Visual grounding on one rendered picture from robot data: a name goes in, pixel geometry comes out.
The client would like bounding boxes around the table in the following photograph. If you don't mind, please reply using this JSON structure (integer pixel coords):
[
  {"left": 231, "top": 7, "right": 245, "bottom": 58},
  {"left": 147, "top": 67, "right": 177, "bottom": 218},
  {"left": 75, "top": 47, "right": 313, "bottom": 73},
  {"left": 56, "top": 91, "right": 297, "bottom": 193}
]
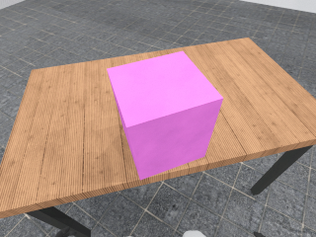
[{"left": 0, "top": 38, "right": 316, "bottom": 237}]

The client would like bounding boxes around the robot left hand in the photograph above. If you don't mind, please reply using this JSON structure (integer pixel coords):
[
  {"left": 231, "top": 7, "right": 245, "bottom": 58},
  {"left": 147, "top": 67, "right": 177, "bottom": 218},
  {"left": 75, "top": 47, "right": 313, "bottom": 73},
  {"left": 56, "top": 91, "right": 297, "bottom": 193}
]
[{"left": 55, "top": 226, "right": 77, "bottom": 237}]

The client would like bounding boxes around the carton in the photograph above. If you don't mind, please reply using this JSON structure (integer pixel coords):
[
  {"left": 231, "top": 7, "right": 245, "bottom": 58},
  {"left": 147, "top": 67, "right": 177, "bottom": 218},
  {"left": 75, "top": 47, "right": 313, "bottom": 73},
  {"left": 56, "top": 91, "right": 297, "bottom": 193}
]
[{"left": 107, "top": 51, "right": 223, "bottom": 181}]

